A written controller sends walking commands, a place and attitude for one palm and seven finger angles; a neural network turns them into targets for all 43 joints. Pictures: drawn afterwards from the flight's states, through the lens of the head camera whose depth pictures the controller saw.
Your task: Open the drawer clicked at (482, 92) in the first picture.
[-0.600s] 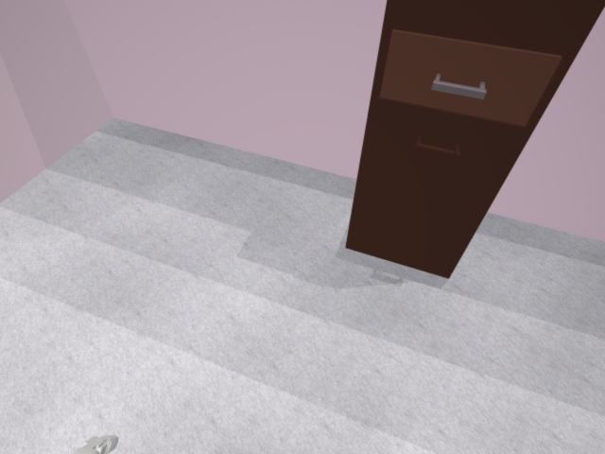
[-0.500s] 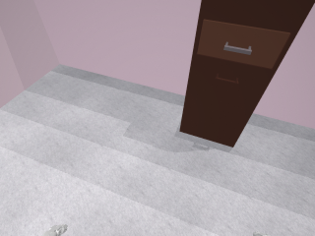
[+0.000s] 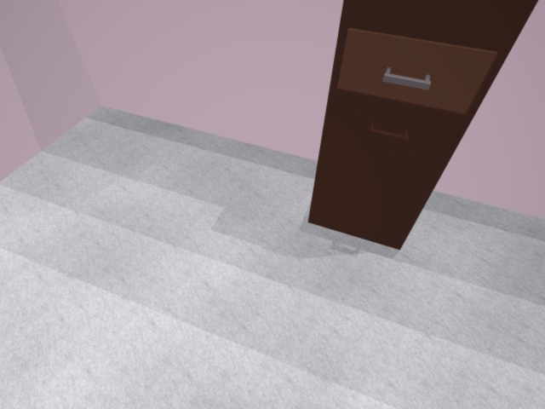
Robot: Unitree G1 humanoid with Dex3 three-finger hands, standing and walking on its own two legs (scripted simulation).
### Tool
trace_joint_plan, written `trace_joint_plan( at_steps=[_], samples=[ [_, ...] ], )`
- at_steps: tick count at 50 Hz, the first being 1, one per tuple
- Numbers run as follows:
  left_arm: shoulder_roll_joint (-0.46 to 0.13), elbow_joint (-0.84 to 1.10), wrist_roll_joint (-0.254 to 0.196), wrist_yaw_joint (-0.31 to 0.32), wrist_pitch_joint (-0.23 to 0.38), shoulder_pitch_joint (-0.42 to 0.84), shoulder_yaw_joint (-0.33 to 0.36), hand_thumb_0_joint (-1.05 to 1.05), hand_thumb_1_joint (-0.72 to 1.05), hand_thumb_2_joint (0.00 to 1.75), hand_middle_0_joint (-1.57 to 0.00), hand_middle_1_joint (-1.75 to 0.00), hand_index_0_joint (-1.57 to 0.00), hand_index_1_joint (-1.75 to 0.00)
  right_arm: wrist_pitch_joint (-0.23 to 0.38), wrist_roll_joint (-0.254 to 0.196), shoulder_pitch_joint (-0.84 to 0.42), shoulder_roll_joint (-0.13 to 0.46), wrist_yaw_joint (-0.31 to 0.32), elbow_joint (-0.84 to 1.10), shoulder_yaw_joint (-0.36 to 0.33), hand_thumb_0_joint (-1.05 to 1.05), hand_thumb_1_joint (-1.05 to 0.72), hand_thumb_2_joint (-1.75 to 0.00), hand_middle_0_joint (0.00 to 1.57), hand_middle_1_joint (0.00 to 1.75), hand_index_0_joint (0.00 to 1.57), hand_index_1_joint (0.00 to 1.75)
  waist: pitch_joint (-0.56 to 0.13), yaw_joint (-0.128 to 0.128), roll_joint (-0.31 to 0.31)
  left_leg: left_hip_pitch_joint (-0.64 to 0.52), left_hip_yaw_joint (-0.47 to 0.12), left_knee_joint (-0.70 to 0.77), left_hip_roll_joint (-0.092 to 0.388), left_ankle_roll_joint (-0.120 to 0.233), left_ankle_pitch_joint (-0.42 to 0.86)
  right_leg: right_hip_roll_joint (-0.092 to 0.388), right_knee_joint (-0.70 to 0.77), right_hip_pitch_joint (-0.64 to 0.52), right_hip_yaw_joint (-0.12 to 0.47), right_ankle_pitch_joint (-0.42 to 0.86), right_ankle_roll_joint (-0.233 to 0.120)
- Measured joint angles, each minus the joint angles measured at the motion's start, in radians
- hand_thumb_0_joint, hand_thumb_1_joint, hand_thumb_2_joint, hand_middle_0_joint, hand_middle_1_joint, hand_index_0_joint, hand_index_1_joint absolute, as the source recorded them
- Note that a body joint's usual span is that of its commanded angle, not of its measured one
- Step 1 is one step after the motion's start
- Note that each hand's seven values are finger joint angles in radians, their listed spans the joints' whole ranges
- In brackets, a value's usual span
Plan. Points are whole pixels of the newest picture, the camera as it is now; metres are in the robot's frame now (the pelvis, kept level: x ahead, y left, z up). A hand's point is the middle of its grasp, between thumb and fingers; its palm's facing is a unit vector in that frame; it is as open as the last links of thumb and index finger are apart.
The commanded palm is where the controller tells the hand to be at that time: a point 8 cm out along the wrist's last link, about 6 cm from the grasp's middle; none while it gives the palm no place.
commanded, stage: stand and wait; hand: left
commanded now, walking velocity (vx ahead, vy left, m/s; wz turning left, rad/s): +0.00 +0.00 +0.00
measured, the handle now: (407, 77) +0.96 -0.33 +0.02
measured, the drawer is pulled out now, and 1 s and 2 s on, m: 0.00 0.00 0.00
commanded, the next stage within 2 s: look at it before walking up in 0.22 s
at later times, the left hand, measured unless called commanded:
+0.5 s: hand out of the picture +0.08 +0.24 -0.15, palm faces -0.03 -0.94 -0.34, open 7.4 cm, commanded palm none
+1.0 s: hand out of the picture +0.07 +0.24 -0.15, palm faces -0.03 -0.94 -0.34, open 7.4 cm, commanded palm none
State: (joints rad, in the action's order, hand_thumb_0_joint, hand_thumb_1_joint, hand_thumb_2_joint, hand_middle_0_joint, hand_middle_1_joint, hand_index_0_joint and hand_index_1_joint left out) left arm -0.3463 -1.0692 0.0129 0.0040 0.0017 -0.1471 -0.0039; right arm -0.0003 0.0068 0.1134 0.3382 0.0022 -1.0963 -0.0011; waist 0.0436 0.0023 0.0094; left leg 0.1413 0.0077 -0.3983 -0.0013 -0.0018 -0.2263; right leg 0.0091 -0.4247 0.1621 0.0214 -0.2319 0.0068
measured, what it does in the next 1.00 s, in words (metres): stands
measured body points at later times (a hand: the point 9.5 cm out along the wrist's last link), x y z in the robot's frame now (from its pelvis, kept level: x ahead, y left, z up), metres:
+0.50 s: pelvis -0.01 -0.01 +0.00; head -0.01 -0.01 +0.45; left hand +0.08 +0.29 -0.13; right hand +0.07 -0.30 -0.13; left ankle -0.01 +0.12 -0.74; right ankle +0.00 -0.12 -0.74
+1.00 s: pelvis +0.00 -0.01 +0.00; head +0.00 -0.01 +0.45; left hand +0.07 +0.29 -0.13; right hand +0.07 -0.30 -0.13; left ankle -0.01 +0.12 -0.74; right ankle +0.00 -0.12 -0.74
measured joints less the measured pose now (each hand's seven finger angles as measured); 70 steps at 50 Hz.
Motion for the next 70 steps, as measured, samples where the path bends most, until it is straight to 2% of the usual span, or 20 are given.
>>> trace_joint_plan(
  at_steps=[19, 48, 51, 60, 62, 64, 65, 66, 67, 68, 70],
  samples=[
    [0.007, -0.009, 0.001, -0.001, 0.008, 0.022, -0.001, 0.0, 0.91, 0.9, -0.2, -0.3, -0.2, -0.3, 0.006, -0.001, 0.004, -0.005, -0.003, -0.022, 0.004, 0.01, -0.9, -0.9, 0.21, 0.3, 0.21, 0.3, -0.012, 0.005, -0.005, -0.005, -0.002, 0.027, 0.006, -0.007, 0.026, -0.005, 0.022, -0.002, -0.002, 0.023, -0.006],
    [0.004, -0.022, 0.001, -0.002, 0.01, 0.009, 0.0, 0.0, 0.91, 0.9, -0.2, -0.3, -0.2, -0.3, 0.007, -0.003, -0.005, -0.001, -0.001, -0.023, 0.005, 0.01, -0.9, -0.9, 0.2, 0.3, 0.21, 0.3, -0.004, 0.0, -0.004, -0.013, -0.004, 0.044, 0.012, -0.012, 0.031, -0.012, 0.046, -0.014, -0.005, 0.032, -0.01],
    [0.005, -0.015, 0.002, -0.001, 0.005, 0.009, 0.003, 0.0, 0.91, 0.9, -0.2, -0.3, -0.2, -0.3, 0.006, -0.002, -0.009, -0.002, 0.002, -0.018, 0.002, 0.01, -0.9, -0.9, 0.21, 0.3, 0.21, 0.3, -0.003, -0.006, -0.004, -0.011, 0.005, 0.038, 0.015, -0.012, 0.027, -0.015, 0.039, -0.007, 0.004, 0.031, -0.01],
    [0.051, 0.066, 0.007, -0.002, -0.049, -0.043, 0.026, 0.0, 0.91, 0.9, -0.2, -0.3, -0.2, -0.3, -0.021, 0.002, 0.006, -0.074, 0.018, 0.082, -0.018, 0.0, -0.9, -0.9, 0.2, 0.3, 0.21, 0.3, 0.015, -0.014, 0.012, 0.066, 0.09, -0.099, 0.04, -0.016, -0.046, -0.045, -0.139, 0.125, 0.086, -0.024, -0.012],
    [0.065, 0.085, 0.008, -0.007, -0.056, -0.052, 0.032, 0.0, 0.91, 0.9, -0.2, -0.3, -0.2, -0.3, -0.023, 0.003, 0.014, -0.093, 0.017, 0.099, -0.022, 0.0, -0.9, -0.9, 0.2, 0.3, 0.21, 0.3, 0.029, -0.019, 0.02, 0.078, 0.116, -0.132, 0.044, -0.017, -0.063, -0.039, -0.238, 0.174, 0.066, -0.068, -0.009],
    [0.084, 0.101, 0.008, -0.012, -0.062, -0.062, 0.039, 0.0, 0.91, 0.9, -0.2, -0.3, -0.2, -0.3, -0.025, 0.005, 0.022, -0.106, 0.016, 0.11, -0.028, 0.0, -0.9, -0.9, 0.2, 0.3, 0.21, 0.3, 0.045, -0.023, 0.014, 0.082, 0.14, -0.166, 0.059, -0.021, -0.082, -0.027, -0.334, 0.203, 0.021, -0.157, -0.003],
    [0.095, 0.109, 0.008, -0.015, -0.062, -0.068, 0.042, 0.0, 0.91, 0.9, -0.2, -0.3, -0.2, -0.3, -0.027, 0.007, 0.027, -0.108, 0.016, 0.114, -0.03, 0.0, -0.9, -0.9, 0.2, 0.3, 0.21, 0.3, 0.05, -0.025, 0.004, 0.087, 0.147, -0.19, 0.071, -0.027, -0.095, -0.021, -0.336, 0.198, -0.002, -0.165, -0.003],
    [0.104, 0.121, 0.01, -0.018, -0.056, -0.079, 0.044, 0.0, 0.91, 0.9, -0.2, -0.3, -0.2, -0.3, -0.031, 0.007, 0.034, -0.109, 0.015, 0.118, -0.033, 0.0, -0.9, -0.9, 0.21, 0.3, 0.21, 0.3, 0.051, -0.027, -0.007, 0.101, 0.152, -0.228, 0.086, -0.036, -0.114, -0.016, -0.295, 0.181, -0.02, -0.121, -0.003],
    [0.112, 0.129, 0.014, -0.018, -0.046, -0.088, 0.045, 0.0, 0.91, 0.9, -0.2, -0.3, -0.2, -0.3, -0.038, 0.006, 0.036, -0.109, 0.013, 0.121, -0.037, 0.01, -0.9, -0.9, 0.21, 0.3, 0.21, 0.3, 0.051, -0.028, -0.019, 0.133, 0.147, -0.299, 0.101, -0.039, -0.143, -0.027, -0.287, 0.184, -0.028, -0.098, -0.037],
    [0.122, 0.135, 0.014, -0.015, -0.038, -0.092, 0.044, 0.0, 0.91, 0.9, -0.2, -0.3, -0.2, -0.3, -0.046, 0.003, 0.036, -0.108, 0.014, 0.123, -0.041, 0.01, -0.9, -0.9, 0.21, 0.3, 0.21, 0.3, 0.054, -0.025, -0.03, 0.175, 0.115, -0.392, 0.1, -0.042, -0.198, -0.037, -0.298, 0.194, -0.033, -0.099, -0.06],
    [0.142, 0.142, 0.012, -0.007, -0.032, -0.099, 0.042, 0.0, 0.91, 0.9, -0.2, -0.3, -0.2, -0.3, -0.061, 0.001, 0.031, -0.107, 0.015, 0.121, -0.048, 0.01, -0.9, -0.9, 0.2, 0.3, 0.21, 0.3, 0.06, -0.026, -0.041, 0.253, 0.046, -0.567, 0.072, -0.042, -0.241, -0.051, -0.278, 0.194, -0.03, -0.094, -0.081]
  ],
)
